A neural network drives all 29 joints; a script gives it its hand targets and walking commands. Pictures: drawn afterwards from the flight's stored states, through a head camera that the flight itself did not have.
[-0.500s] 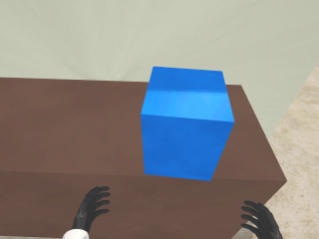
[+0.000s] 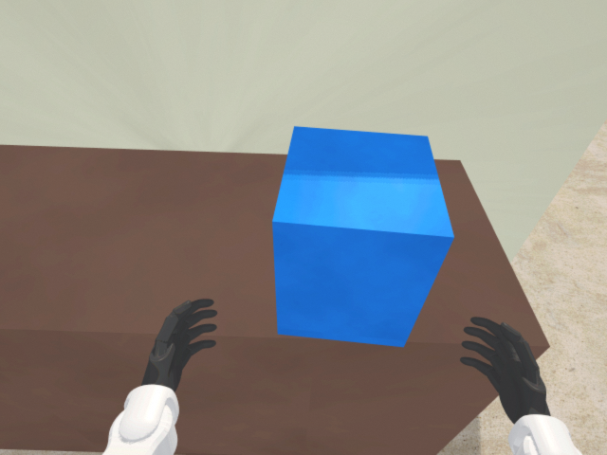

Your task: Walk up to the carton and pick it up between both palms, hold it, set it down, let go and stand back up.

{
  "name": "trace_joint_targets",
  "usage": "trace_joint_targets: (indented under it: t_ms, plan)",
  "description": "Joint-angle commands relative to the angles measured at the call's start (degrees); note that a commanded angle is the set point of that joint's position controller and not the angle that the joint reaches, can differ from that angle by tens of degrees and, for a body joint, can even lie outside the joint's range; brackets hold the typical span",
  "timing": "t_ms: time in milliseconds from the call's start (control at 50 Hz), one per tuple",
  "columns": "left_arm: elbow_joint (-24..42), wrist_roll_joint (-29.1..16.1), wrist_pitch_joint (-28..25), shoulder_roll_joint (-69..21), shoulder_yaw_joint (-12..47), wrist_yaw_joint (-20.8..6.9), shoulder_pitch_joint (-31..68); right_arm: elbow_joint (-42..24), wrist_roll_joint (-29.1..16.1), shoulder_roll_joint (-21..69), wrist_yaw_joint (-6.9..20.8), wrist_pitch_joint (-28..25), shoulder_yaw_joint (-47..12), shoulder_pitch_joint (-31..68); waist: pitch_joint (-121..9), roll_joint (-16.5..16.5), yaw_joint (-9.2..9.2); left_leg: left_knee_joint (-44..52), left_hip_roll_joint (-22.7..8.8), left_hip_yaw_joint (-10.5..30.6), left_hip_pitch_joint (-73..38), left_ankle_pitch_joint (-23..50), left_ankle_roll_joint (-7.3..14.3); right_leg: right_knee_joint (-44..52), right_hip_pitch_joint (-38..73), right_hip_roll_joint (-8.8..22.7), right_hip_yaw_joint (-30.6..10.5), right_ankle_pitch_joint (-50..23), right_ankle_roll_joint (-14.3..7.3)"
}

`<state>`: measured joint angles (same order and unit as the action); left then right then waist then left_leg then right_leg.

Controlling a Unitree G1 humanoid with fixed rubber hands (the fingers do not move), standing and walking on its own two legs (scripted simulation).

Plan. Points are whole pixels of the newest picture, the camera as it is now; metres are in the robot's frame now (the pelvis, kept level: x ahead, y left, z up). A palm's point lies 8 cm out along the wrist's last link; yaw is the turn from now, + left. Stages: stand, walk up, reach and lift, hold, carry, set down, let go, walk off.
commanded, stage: reach and lift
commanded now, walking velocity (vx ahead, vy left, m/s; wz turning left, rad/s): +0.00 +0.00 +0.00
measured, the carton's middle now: (349, 238) +0.43 -0.04 +0.06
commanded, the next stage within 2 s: none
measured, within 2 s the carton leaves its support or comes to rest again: neither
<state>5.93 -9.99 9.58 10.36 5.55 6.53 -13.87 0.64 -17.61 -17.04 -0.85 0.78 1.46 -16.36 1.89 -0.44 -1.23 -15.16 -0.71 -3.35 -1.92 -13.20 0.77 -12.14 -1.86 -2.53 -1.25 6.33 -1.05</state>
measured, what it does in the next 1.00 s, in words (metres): stands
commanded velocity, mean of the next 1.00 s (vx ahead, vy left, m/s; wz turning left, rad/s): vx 0.00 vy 0.00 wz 0.00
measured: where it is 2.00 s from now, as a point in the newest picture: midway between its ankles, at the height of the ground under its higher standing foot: outside the picture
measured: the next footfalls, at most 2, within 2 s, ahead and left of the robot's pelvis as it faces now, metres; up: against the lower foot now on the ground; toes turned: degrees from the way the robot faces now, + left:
none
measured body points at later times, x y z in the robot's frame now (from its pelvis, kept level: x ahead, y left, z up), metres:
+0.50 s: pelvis -0.02 -0.01 +0.00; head -0.03 +0.00 +0.45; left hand +0.28 +0.19 +0.11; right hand +0.29 -0.23 +0.11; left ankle -0.05 +0.10 -0.75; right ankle +0.01 -0.11 -0.75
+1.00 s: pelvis -0.02 -0.01 +0.00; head -0.03 -0.01 +0.45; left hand +0.36 +0.19 +0.17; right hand +0.37 -0.24 +0.17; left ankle -0.05 +0.10 -0.75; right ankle +0.01 -0.11 -0.75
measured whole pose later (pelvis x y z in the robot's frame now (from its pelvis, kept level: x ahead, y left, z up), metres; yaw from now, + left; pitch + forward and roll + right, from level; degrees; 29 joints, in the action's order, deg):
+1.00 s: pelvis -0.02 -0.01 +0.00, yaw +2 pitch +2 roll +0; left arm -9.1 -14.7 39.1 18.0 -3.7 4.2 31.6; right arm 22.1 -21.4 -23.0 -4.3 26.0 2.1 34.1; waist -3.5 0.6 2.5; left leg -17.3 -0.3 -1.0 8.1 -10.7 0.5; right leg -13.9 -10.9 -2.0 1.2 4.6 -1.8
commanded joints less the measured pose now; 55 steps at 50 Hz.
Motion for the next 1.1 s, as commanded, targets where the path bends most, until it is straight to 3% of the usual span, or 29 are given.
trace_joint_targets:
  t_ms: [0,280,500,720,1080]
  plan:
    - [12.6,0.0,2.6,3.9,-3.2,-0.1,9.0,-11.3,-1.1,-8.2,-0.6,0.6,3.5,8.4,-5.5,0.9,0.07,3.0,-1.8,2.3,7.9,14.2,-2.8,-0.9,8.4,2.1,-3.5,-16.0,-0.9]
    - [16.1,-2.8,17.1,6.8,-7.0,-0.6,22.8,-12.6,-3.8,-11.0,-2.6,11.5,5.2,25.0,-10.0,0.9,0.95,2.6,-2.0,3.3,7.9,12.4,-1.9,-0.8,7.1,2.2,-3.5,-15.2,-0.8]
    - [10.0,-4.2,24.2,10.1,-9.9,-1.1,38.7,-5.5,-4.4,-12.7,-3.6,17.9,5.3,43.0,-14.5,1.5,2.31,2.1,-1.6,3.7,11.2,8.7,-0.5,-2.2,7.9,2.5,-3.1,-13.7,-0.7]
    - [0.5,-4.4,26.8,13.1,-12.0,-1.7,54.4,4.3,-3.9,-14.3,-3.5,21.5,4.8,60.1,-19.3,1.6,3.09,1.8,-0.9,3.6,14.1,6.6,0.6,-3.4,8.5,2.6,-2.5,-12.3,-0.8]
    - [-10.8,-5.1,27.4,17.0,-11.6,-2.5,72.8,17.5,-3.8,-17.0,-3.5,23.2,3.8,79.6,-28.9,0.7,4.34,-0.8,0.6,4.3,13.9,16.0,0.1,-5.1,8.5,1.9,-0.8,-21.0,-0.8]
